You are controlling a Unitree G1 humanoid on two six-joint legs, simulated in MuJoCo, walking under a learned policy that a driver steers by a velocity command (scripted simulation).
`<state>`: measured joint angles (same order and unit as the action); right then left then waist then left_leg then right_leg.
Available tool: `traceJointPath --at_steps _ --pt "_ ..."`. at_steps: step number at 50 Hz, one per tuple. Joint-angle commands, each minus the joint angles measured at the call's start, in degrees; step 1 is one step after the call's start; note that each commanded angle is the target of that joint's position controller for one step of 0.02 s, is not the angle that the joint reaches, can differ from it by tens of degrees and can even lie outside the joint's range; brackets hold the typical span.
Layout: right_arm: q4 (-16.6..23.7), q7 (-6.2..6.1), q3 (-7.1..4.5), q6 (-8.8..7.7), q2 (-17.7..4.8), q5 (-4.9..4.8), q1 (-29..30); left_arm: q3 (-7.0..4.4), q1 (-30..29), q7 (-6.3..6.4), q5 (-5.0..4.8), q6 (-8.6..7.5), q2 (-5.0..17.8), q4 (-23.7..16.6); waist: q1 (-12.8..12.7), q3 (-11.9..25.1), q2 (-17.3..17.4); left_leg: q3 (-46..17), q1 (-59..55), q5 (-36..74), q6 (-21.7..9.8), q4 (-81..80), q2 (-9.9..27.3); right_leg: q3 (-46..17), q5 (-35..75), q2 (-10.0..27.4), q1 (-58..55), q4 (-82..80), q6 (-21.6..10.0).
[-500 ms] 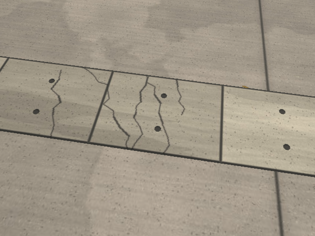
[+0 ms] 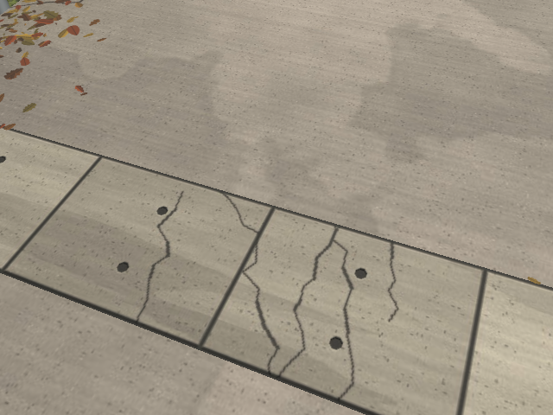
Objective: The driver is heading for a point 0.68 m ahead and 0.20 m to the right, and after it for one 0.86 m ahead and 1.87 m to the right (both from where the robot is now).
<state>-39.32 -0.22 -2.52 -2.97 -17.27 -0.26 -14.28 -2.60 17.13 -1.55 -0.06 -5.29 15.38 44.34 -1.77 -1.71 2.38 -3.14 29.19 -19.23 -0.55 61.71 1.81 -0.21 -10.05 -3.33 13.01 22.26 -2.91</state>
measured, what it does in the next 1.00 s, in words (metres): walks ahead, turning right: left foot, then right foot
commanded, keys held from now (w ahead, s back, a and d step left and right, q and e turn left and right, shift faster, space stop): w+e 1.00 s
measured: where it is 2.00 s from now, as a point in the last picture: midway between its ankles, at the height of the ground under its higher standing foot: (479, 262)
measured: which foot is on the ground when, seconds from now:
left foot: up 0.00-0.26, down 0.28-0.78, up 0.80-1.00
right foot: down 0.00-0.28, up 0.30-0.76, down 0.78-1.00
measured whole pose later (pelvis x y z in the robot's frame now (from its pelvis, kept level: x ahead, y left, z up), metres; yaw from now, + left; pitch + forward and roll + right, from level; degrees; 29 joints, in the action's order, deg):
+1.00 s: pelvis +0.49 -0.11 +0.00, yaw -33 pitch +1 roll +0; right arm -40.5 0.1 -2.9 -5.7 -18.3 0.8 -7.7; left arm -3.3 17.4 -1.0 -0.4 -2.4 16.5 38.5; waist -2.0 -3.5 1.4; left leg -3.9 35.1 -14.9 2.5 57.9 5.5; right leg -3.4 -9.5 -6.2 13.4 22.1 -5.9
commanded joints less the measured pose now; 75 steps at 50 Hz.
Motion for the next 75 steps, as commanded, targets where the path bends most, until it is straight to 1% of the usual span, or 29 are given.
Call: traceJointPath --at_steps 1,8,11,13,14,15,16,17,20,28,34,36,38,39,40,41,42,45,49,54,59,62,63,64,65,66,68,71,75 --pt "5.4 0.09 -0.50 -1.58 -2.6 0.76 2.8 -1.94 -0.9 0.62 -0.85 -0.64 8.7 -3.1 0.7 0.8 -7.7 -0.3 7.7 3.2 1.6 -9.3 2.7 -17.0 8.7 14.2 -5.9 -12.4 -11.4" --pt "7.5 1.53 -0.08 -3.27 -2.4 -0.35 14.6 -2.65 5.5 1.77 -1.69 1.31 10.9 -0.4 -2.8 0.2 -7.3 0.1 -2.7 19.8 3.2 -30.6 -1.4 -14.8 8.9 13.0 -3.9 -9.9 -8.7" --pt "7.4 1.61 -1.16 -3.87 -4.7 -0.66 13.5 -3.02 5.5 2.16 -1.81 2.01 11.6 -0.3 -0.5 0.7 -8.5 -0.7 -8.5 17.2 1.3 -34.9 -1.5 -18.3 6.5 14.3 -5.2 -6.2 -6.7" --pt "5.2 0.82 -2.76 -3.99 -7.4 -0.10 4.9 -2.35 4.7 2.15 -1.36 2.17 9.4 -0.8 4.4 5.2 -7.6 -0.7 -23.0 15.6 -1.5 -37.7 0.1 -16.1 9.8 10.2 -1.5 3.8 -3.9" --pt "4.4 0.14 -3.80 -3.85 -10.9 0.82 -4.2 -1.05 3.7 1.98 -0.21 1.93 5.8 -2.5 8.6 13.1 -1.7 -9.9 -36.9 12.9 -5.2 -36.4 10.1 -12.5 1.1 6.4 6.3 19.8 -1.7" --pt "2.9 0.36 -4.77 -2.74 -14.6 1.15 -7.8 0.16 10.2 2.12 -1.52 1.29 1.7 -4.4 6.0 19.9 15.1 -32.1 -50.5 0.5 -13.0 -41.2 22.0 -5.8 -22.1 0.1 23.8 36.8 1.1" --pt "2.8 0.72 -3.71 -2.56 -9.6 0.60 -7.1 -1.05 9.2 2.34 -2.59 1.37 7.2 -3.5 6.7 15.5 10.9 -36.7 -46.9 -9.1 -13.2 -44.5 21.7 -8.1 -22.7 3.4 30.4 45.3 1.7" --pt "2.8 0.69 -2.82 -2.57 -6.6 0.23 -4.7 -2.00 5.0 2.31 -2.69 1.66 9.7 -3.9 6.8 8.7 6.7 -28.8 -41.0 -7.0 -11.3 -45.3 19.6 -8.0 -17.6 5.3 32.3 47.7 1.8" --pt "1.9 0.87 -1.77 -2.81 -3.1 1.05 1.7 -2.27 1.7 1.87 -1.66 2.75 7.6 -4.7 3.0 1.7 4.7 -13.2 -27.6 9.0 -9.6 -49.4 13.7 -6.6 -8.7 9.5 27.5 44.4 3.1" --pt "-1.8 0.20 -3.45 -3.49 -7.2 0.52 2.0 -0.93 -6.8 -0.06 -1.25 3.44 3.6 -8.8 3.5 -1.1 1.0 4.1 -24.3 22.9 -10.0 -54.0 12.2 -3.6 7.8 10.3 25.6 26.2 4.1" --pt "-4.6 -0.04 -4.47 -1.93 -10.6 -1.11 -2.1 -0.89 -16.0 -1.82 -1.24 3.41 4.6 -13.2 5.6 -3.2 0.2 10.0 -31.4 27.7 -7.5 -50.9 14.4 0.9 6.9 8.3 23.9 15.1 0.5" --pt "-4.8 -0.28 -4.97 -1.15 -12.3 -1.55 -2.1 -1.76 -14.6 -1.99 -0.97 3.77 6.3 -13.9 3.6 -0.9 1.8 12.2 -33.6 44.1 -6.2 -44.2 14.5 4.0 1.1 5.1 18.7 14.1 -1.8" --pt "-4.5 -0.63 -4.85 -0.33 -12.4 -1.99 -1.5 -4.39 -1.7 -1.37 -1.07 4.34 10.5 -11.0 -4.1 6.7 1.3 15.5 -29.3 55.0 -3.7 -25.3 12.0 6.5 1.7 0.0 -0.2 10.3 -5.3" --pt "-3.6 -0.86 -3.76 -0.54 -10.0 -0.62 -2.7 -6.34 8.3 -0.24 -1.40 5.00 14.8 -8.5 -8.1 12.1 -3.8 15.6 -15.7 39.6 -1.2 -8.3 9.6 -2.2 3.0 4.1 -18.1 9.8 -8.3" --pt "0.0 -0.14 -1.01 -1.81 -1.6 1.82 -8.0 -6.94 5.6 0.16 -1.86 4.48 21.5 -9.3 -0.3 16.6 -19.4 10.8 9.8 -13.5 2.4 11.9 -2.1 -35.9 -7.4 19.2 -34.7 3.6 -18.9" --pt "0.2 0.60 -1.54 -3.73 -6.5 -0.08 -2.7 -5.53 7.2 -0.20 -1.48 3.44 16.7 -11.3 -5.1 23.7 -12.3 -2.2 15.2 -15.5 1.7 17.8 -2.6 -48.2 -16.1 22.7 -36.7 -4.7 -20.8" --pt "1.9 0.98 -2.30 -4.61 -9.3 -2.18 2.7 -4.51 5.3 -0.44 -0.99 2.52 13.4 -10.4 -5.5 14.7 -9.1 -2.2 19.5 -9.5 0.6 16.7 -0.1 -40.0 -12.7 21.1 -31.0 -6.0 -17.7" --pt "0.9 0.17 -2.37 -4.67 -8.7 0.58 2.2 -3.02 -3.7 0.01 -0.13 1.98 9.3 -11.8 1.5 5.5 -4.5 -2.3 9.5 0.7 0.8 4.2 5.0 -24.5 5.7 14.6 -10.1 -7.1 -13.8" --pt "1.1 0.07 -1.77 -2.72 -6.0 1.42 3.2 -3.29 -3.4 1.17 -0.33 1.55 10.3 -10.7 2.6 3.3 -4.3 -0.4 5.9 6.4 4.0 -4.9 3.9 -18.1 15.4 12.0 -1.1 -9.5 -14.4" --pt "3.7 0.85 -0.47 -3.04 -3.3 0.81 14.3 -3.71 0.9 2.39 -1.08 2.23 11.5 -8.1 -1.5 0.8 -6.2 0.1 1.1 23.8 4.9 -25.7 -0.2 -14.8 7.5 8.0 2.2 -8.8 -10.1" --pt "4.9 1.88 -1.41 -4.06 -6.0 -0.13 17.3 -3.79 4.0 2.70 -1.57 2.95 11.0 -6.0 -1.9 0.7 -7.8 -2.5 -1.8 20.8 2.9 -33.3 -1.6 -22.3 3.4 11.0 -4.2 -2.9 -8.6" --pt "2.9 1.52 -2.77 -4.73 -7.8 0.09 9.1 -3.40 3.0 2.67 -1.21 3.45 9.3 -5.9 2.4 3.5 -9.6 -0.5 -13.2 16.4 -0.5 -36.9 -1.7 -23.3 9.0 9.5 -5.2 4.7 -6.3" --pt "2.2 1.08 -3.59 -5.01 -9.9 1.01 2.3 -2.25 2.8 2.39 -0.74 3.32 6.4 -6.6 5.8 9.9 -6.9 -5.1 -25.8 15.3 -3.6 -35.8 4.0 -20.2 7.3 6.4 -1.1 16.4 -4.3" --pt "1.4 0.75 -4.81 -4.56 -14.6 1.81 -4.8 -1.15 9.1 2.38 -1.26 2.97 3.0 -7.4 5.4 19.1 5.5 -24.4 -47.0 8.4 -11.5 -36.3 16.8 -12.5 -9.1 -1.3 15.9 35.5 0.2" --pt "-0.4 1.38 -4.82 -3.77 -13.3 0.37 -7.4 -1.02 11.0 2.55 -2.23 2.62 5.1 -8.3 5.1 20.5 15.6 -43.1 -51.0 -8.1 -15.0 -43.2 22.9 -10.2 -24.5 -0.9 28.7 47.1 1.6" --pt "0.4 1.27 -3.58 -3.54 -8.6 -0.15 -4.6 -2.39 6.4 2.65 -2.53 2.81 10.3 -7.6 6.3 12.3 7.6 -38.0 -44.2 -15.4 -12.5 -45.4 20.7 -11.3 -19.8 2.5 32.2 51.5 2.0" --pt "0.7 0.96 -2.35 -2.88 -5.3 0.60 0.8 -2.83 -0.6 2.58 -1.23 3.37 10.7 -9.1 5.2 2.6 1.9 -22.7 -30.5 -2.8 -9.8 -47.3 16.0 -8.2 -12.2 6.0 30.4 49.3 2.5" --pt "-0.5 0.64 -1.98 -3.35 -3.9 0.81 2.7 -2.61 -0.1 1.83 -1.65 4.08 7.1 -9.1 2.8 0.5 4.8 -10.9 -22.9 7.9 -9.0 -51.1 12.0 -6.6 -7.9 8.9 25.3 44.6 2.6" --pt "-2.5 0.49 -2.96 -3.77 -6.6 0.60 1.5 -1.94 -3.7 1.49 -1.22 4.33 5.0 -11.0 3.1 -0.3 2.2 -3.3 -23.9 17.2 -10.8 -53.5 13.1 -6.0 -1.1 10.0 28.7 37.0 3.8"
